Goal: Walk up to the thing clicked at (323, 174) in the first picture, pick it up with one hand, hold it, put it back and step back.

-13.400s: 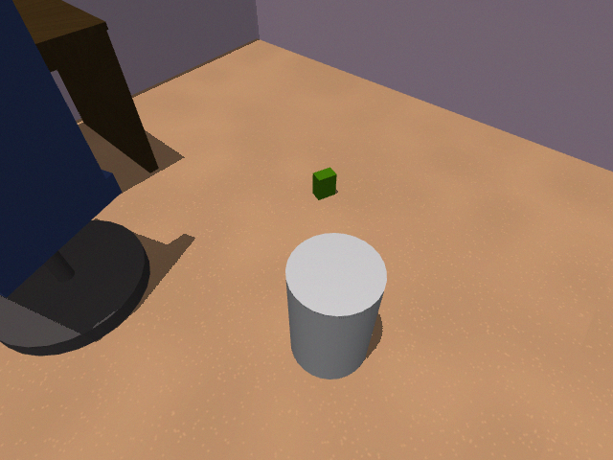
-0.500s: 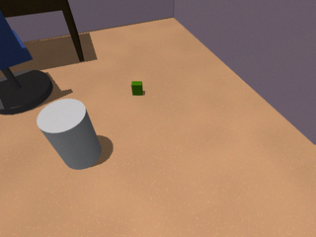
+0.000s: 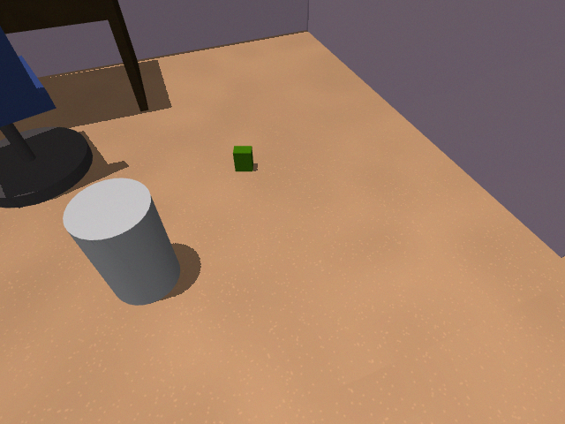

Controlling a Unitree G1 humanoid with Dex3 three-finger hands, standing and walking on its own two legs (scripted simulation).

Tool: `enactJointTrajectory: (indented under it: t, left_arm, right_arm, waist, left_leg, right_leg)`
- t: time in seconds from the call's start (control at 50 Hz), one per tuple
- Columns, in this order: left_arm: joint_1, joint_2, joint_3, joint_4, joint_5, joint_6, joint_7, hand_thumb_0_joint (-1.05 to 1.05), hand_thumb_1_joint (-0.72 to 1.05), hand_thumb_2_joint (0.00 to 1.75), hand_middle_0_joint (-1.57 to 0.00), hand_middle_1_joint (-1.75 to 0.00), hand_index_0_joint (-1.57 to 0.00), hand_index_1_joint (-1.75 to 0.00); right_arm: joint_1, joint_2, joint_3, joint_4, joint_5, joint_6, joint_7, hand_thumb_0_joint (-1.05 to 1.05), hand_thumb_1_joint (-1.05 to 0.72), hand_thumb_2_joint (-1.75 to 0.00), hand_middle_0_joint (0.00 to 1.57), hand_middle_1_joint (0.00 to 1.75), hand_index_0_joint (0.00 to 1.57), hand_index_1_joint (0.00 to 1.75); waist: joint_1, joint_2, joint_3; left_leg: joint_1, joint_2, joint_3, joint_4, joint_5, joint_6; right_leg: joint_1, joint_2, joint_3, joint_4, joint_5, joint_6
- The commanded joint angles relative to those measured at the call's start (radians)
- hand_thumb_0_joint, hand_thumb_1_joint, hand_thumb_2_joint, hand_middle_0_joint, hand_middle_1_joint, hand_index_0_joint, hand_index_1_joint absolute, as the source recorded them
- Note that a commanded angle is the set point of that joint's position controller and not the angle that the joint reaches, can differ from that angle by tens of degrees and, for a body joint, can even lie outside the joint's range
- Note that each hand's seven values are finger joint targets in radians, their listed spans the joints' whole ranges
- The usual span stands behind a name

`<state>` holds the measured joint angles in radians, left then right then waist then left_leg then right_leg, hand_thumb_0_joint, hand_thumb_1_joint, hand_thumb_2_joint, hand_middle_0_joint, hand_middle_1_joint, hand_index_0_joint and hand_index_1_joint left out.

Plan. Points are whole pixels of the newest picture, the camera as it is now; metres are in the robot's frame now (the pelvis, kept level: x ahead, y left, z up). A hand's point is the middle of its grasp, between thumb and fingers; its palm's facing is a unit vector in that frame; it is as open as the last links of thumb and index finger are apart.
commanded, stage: stand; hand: left
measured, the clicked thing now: (243, 158) +1.49 +0.26 -0.72
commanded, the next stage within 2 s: walk up in 0.78 s
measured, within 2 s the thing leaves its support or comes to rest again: neither
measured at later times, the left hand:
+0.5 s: hand out of the picture +0.07 +0.26 -0.16, palm faces -0.02 -0.94 -0.34, open 7.4 cm
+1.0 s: hand out of the picture +0.06 +0.32 -0.15, palm faces +0.07 -0.93 -0.36, open 7.4 cm
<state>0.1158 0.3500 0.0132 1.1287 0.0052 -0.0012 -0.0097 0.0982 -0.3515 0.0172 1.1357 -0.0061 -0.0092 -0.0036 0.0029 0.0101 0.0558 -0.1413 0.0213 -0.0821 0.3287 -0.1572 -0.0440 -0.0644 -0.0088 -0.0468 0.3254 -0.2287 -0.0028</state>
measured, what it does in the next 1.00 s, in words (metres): lifts its left foot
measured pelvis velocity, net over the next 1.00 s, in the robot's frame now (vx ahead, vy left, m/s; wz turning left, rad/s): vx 0.03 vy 0.03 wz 0.04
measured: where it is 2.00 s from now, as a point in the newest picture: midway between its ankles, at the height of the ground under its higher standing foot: (277, 349)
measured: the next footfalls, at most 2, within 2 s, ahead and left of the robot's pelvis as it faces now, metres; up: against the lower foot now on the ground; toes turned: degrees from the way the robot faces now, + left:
left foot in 1.08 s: +0.19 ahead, +0.20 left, +0.00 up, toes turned +7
right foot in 1.62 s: +0.46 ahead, -0.08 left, +0.00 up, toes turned -5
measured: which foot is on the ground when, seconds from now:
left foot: down 0.00-0.82, up 0.84-1.00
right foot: down 0.00-1.00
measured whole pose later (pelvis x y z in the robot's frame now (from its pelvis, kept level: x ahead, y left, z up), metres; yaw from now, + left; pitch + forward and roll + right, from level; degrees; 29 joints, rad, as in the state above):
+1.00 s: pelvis +0.03 +0.03 -0.01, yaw +2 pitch -3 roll -1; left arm 0.24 0.40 0.09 1.02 0.04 -0.04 -0.06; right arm 0.20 -0.44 -0.08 1.06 -0.04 -0.02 0.07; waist 0.04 0.01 0.04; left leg -0.40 0.06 0.01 0.72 -0.38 0.01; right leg 0.00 -0.05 -0.08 0.35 -0.31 -0.02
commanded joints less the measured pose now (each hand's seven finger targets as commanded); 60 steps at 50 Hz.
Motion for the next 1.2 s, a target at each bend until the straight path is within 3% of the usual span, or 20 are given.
enactJointTrajectory:
  t: [0.0, 0.26, 0.44, 0.6, 0.74, 0.76, 0.78, 0.8, 0.82, 0.84, 0.86, 0.94, 1.0, 1.04, 1.06, 1.08, 1.1, 1.12, 1.14, 1.18]
  left_arm:
    - [-0.034, 0.221, 0.037, -0.057, 0.002, -0.025, 0.017, 0.00, 0.90, 0.90, -0.20, -0.30, -0.20, -0.30]
    - [-0.025, 0.222, 0.034, -0.060, 0.000, -0.023, 0.019, 0.00, 0.90, 0.90, -0.20, -0.30, -0.20, -0.30]
    - [-0.030, 0.223, 0.037, -0.056, 0.004, -0.022, 0.015, 0.00, 0.90, 0.90, -0.20, -0.30, -0.20, -0.30]
    - [-0.024, 0.221, 0.035, -0.063, 0.002, -0.025, 0.016, 0.00, 0.90, 0.90, -0.20, -0.30, -0.20, -0.30]
    - [-0.022, 0.223, 0.032, -0.062, 0.000, -0.024, 0.017, 0.00, 0.90, 0.90, -0.20, -0.30, -0.20, -0.30]
    - [0.052, 0.336, 0.110, -0.110, 0.015, -0.040, -0.015, 0.00, 0.90, 0.90, -0.20, -0.30, -0.20, -0.30]
    - [0.086, 0.338, 0.117, -0.102, 0.023, -0.041, -0.024, 0.00, 0.90, 0.90, -0.20, -0.30, -0.20, -0.30]
    - [0.094, 0.357, 0.129, -0.103, 0.028, -0.044, -0.026, 0.00, 0.90, 0.90, -0.20, -0.30, -0.20, -0.30]
    - [0.108, 0.385, 0.143, -0.123, 0.029, -0.051, -0.024, 0.00, 0.90, 0.90, -0.20, -0.30, -0.20, -0.30]
    - [0.089, 0.381, 0.144, -0.148, 0.029, -0.061, -0.022, 0.00, 0.90, 0.90, -0.20, -0.30, -0.20, -0.30]
    - [0.079, 0.361, 0.141, -0.154, 0.029, -0.065, -0.025, 0.00, 0.90, 0.90, -0.20, -0.30, -0.20, -0.30]
    - [0.026, 0.348, 0.141, -0.194, 0.036, -0.070, -0.037, 0.00, 0.90, 0.90, -0.20, -0.30, -0.20, -0.30]
    - [-0.025, 0.349, 0.134, -0.238, 0.033, -0.064, -0.050, 0.00, 0.90, 0.90, -0.20, -0.30, -0.20, -0.30]
    - [-0.033, 0.320, 0.122, -0.249, 0.027, -0.057, -0.057, 0.00, 0.90, 0.90, -0.20, -0.30, -0.20, -0.30]
    - [0.001, 0.267, 0.104, -0.253, 0.034, -0.052, -0.057, 0.00, 0.90, 0.90, -0.20, -0.30, -0.20, -0.30]
    - [0.080, 0.177, 0.080, -0.253, 0.031, -0.049, -0.057, 0.00, 0.90, 0.90, -0.20, -0.30, -0.20, -0.30]
    - [0.102, 0.192, 0.081, -0.260, 0.014, -0.044, -0.049, 0.00, 0.90, 0.90, -0.20, -0.30, -0.20, -0.30]
    - [0.118, 0.284, 0.091, -0.252, 0.017, -0.039, -0.039, 0.00, 0.90, 0.90, -0.20, -0.30, -0.20, -0.30]
    - [0.109, 0.307, 0.090, -0.243, 0.012, -0.045, -0.037, 0.00, 0.90, 0.90, -0.20, -0.30, -0.20, -0.30]
    - [0.170, 0.320, 0.100, -0.187, -0.011, -0.044, -0.044, 0.00, 0.90, 0.90, -0.20, -0.30, -0.20, -0.30]
  right_arm:
    - [-0.034, -0.208, -0.038, -0.055, 0.001, -0.018, -0.011, 0.00, -0.90, -0.90, 0.20, 0.30, 0.20, 0.30]
    - [-0.026, -0.205, -0.038, -0.058, 0.000, -0.016, -0.012, 0.00, -0.90, -0.90, 0.20, 0.30, 0.20, 0.30]
    - [-0.016, -0.214, -0.043, -0.056, -0.002, -0.014, -0.010, 0.00, -0.90, -0.90, 0.20, 0.30, 0.20, 0.30]
    - [-0.017, -0.209, -0.043, -0.060, -0.001, -0.019, -0.010, 0.00, -0.90, -0.90, 0.20, 0.30, 0.20, 0.30]
    - [-0.015, -0.205, -0.041, -0.059, 0.000, -0.016, -0.010, 0.00, -0.90, -0.90, 0.20, 0.30, 0.20, 0.30]
    - [0.035, -0.298, -0.113, -0.115, -0.019, -0.034, 0.017, 0.00, -0.90, -0.90, 0.20, 0.30, 0.20, 0.30]
    - [-0.027, -0.298, -0.118, -0.133, -0.030, -0.033, 0.030, 0.00, -0.90, -0.90, 0.20, 0.30, 0.20, 0.30]
    - [-0.081, -0.275, -0.115, -0.159, -0.033, -0.028, 0.038, 0.00, -0.90, -0.90, 0.20, 0.30, 0.20, 0.30]
    - [-0.116, -0.259, -0.114, -0.194, -0.040, -0.026, 0.041, 0.00, -0.90, -0.90, 0.20, 0.30, 0.20, 0.30]
    - [-0.116, -0.256, -0.118, -0.202, -0.038, -0.030, 0.044, 0.00, -0.90, -0.90, 0.20, 0.30, 0.20, 0.30]
    - [-0.109, -0.259, -0.127, -0.197, -0.033, -0.037, 0.049, 0.00, -0.90, -0.90, 0.20, 0.30, 0.20, 0.30]
    - [-0.003, -0.241, -0.137, -0.195, -0.029, -0.052, 0.084, 0.00, -0.90, -0.90, 0.20, 0.30, 0.20, 0.30]
    - [0.065, -0.233, -0.155, -0.199, -0.029, -0.053, 0.089, 0.00, -0.90, -0.90, 0.20, 0.30, 0.20, 0.30]
    - [0.206, -0.251, -0.174, -0.157, -0.033, -0.054, 0.077, 0.00, -0.90, -0.90, 0.20, 0.30, 0.20, 0.30]
    - [0.343, -0.303, -0.196, -0.118, -0.034, -0.060, 0.064, 0.00, -0.90, -0.90, 0.20, 0.30, 0.20, 0.30]
    - [0.446, -0.386, -0.220, -0.109, -0.046, -0.065, 0.045, 0.00, -0.90, -0.90, 0.20, 0.30, 0.20, 0.30]
    - [0.403, -0.459, -0.221, -0.154, -0.046, -0.075, 0.042, 0.00, -0.90, -0.90, 0.20, 0.30, 0.20, 0.30]
    - [0.225, -0.466, -0.220, -0.213, -0.011, -0.075, 0.043, 0.00, -0.90, -0.90, 0.20, 0.30, 0.20, 0.30]
    - [0.163, -0.444, -0.207, -0.232, -0.010, -0.076, 0.042, 0.00, -0.90, -0.90, 0.20, 0.30, 0.20, 0.30]
    - [0.108, -0.343, -0.168, -0.265, -0.012, -0.092, 0.037, 0.00, -0.90, -0.90, 0.20, 0.30, 0.20, 0.30]
  waist:
    - [0.005, -0.015, -0.088]
    - [0.005, -0.013, -0.086]
    - [0.000, 0.001, -0.057]
    - [0.003, -0.011, -0.092]
    - [0.000, -0.023, -0.077]
    - [0.021, -0.041, -0.173]
    - [0.059, -0.041, -0.081]
    - [0.081, -0.127, 0.006]
    - [0.105, -0.174, 0.064]
    - [0.106, -0.131, 0.111]
    - [0.097, -0.093, 0.133]
    - [0.040, -0.167, 0.036]
    - [-0.007, -0.202, 0.056]
    - [-0.083, -0.100, 0.007]
    - [-0.140, 0.075, -0.075]
    - [-0.180, 0.347, -0.113]
    - [-0.150, 0.334, -0.096]
    - [-0.076, 0.212, -0.016]
    - [-0.047, 0.156, 0.034]
    - [0.008, 0.092, 0.058]
  left_leg:
    - [0.029, 0.090, -0.052, -0.018, 0.222, 0.049]
    - [0.034, 0.089, -0.044, -0.017, 0.227, 0.050]
    - [0.007, 0.087, -0.057, -0.050, 0.081, 0.055]
    - [0.035, 0.092, -0.051, -0.025, 0.204, 0.055]
    - [0.035, 0.090, -0.047, -0.028, 0.186, 0.051]
    - [-0.033, 0.036, -0.034, 0.075, -0.369, 0.129]
    - [-0.234, 0.023, -0.012, 0.129, -0.471, 0.119]
    - [-0.404, -0.022, 0.080, 0.296, -0.384, 0.088]
    - [-0.539, 0.001, 0.091, 0.459, -0.296, 0.071]
    - [-0.596, 0.038, 0.050, 0.504, -0.268, 0.060]
    - [-0.596, 0.063, 0.024, 0.488, -0.254, 0.057]
    - [-0.384, 0.068, 0.077, 0.370, -0.232, 0.051]
    - [-0.135, 0.053, 0.122, 0.250, -0.096, 0.041]
    - [0.131, 0.012, 0.179, 0.221, -0.008, 0.040]
    - [0.332, 0.003, 0.145, 0.224, -0.091, 0.063]
    - [0.404, 0.146, -0.101, 0.048, -0.430, 0.112]
    - [0.255, 0.370, -0.651, -0.209, -0.783, 0.181]
    - [0.103, 0.432, -0.701, -0.280, -0.842, 0.248]
    - [0.022, 0.420, -0.635, -0.274, -0.774, 0.245]
    - [-0.033, 0.278, -0.277, -0.176, -0.505, 0.159]
  right_leg:
    - [0.000, -0.127, 0.089, -0.058, 0.192, -0.012]
    - [-0.001, -0.125, 0.087, -0.054, 0.207, -0.015]
    - [-0.030, -0.120, 0.097, -0.080, 0.032, -0.017]
    - [-0.001, -0.126, 0.096, -0.059, 0.163, -0.017]
    - [-0.019, -0.123, 0.098, -0.061, 0.149, -0.018]
    - [0.061, -0.091, 0.089, 0.010, -0.369, -0.067]
    - [0.069, -0.150, 0.178, -0.022, -0.537, -0.105]
    - [0.095, -0.248, 0.290, -0.139, -0.637, -0.146]
    - [0.096, -0.382, 0.427, -0.232, -0.672, -0.209]
    - [0.083, -0.434, 0.453, -0.249, -0.593, -0.252]
    - [0.080, -0.421, 0.434, -0.239, -0.488, -0.264]
    - [0.036, -0.264, 0.194, -0.181, -0.372, -0.196]
    - [-0.184, -0.220, 0.103, -0.108, -0.316, -0.163]
    - [-0.355, -0.177, 0.031, 0.060, -0.319, -0.138]
    - [-0.457, -0.124, -0.011, 0.336, -0.246, -0.119]
    - [-0.595, 0.003, -0.038, 0.699, -0.387, -0.085]
    - [-0.663, 0.101, 0.134, 0.870, -0.384, -0.058]
    - [-0.602, 0.013, 0.207, 0.901, -0.305, -0.076]
    - [-0.580, -0.022, 0.222, 0.913, -0.241, -0.072]
    - [-0.521, -0.062, 0.225, 0.812, -0.098, -0.049]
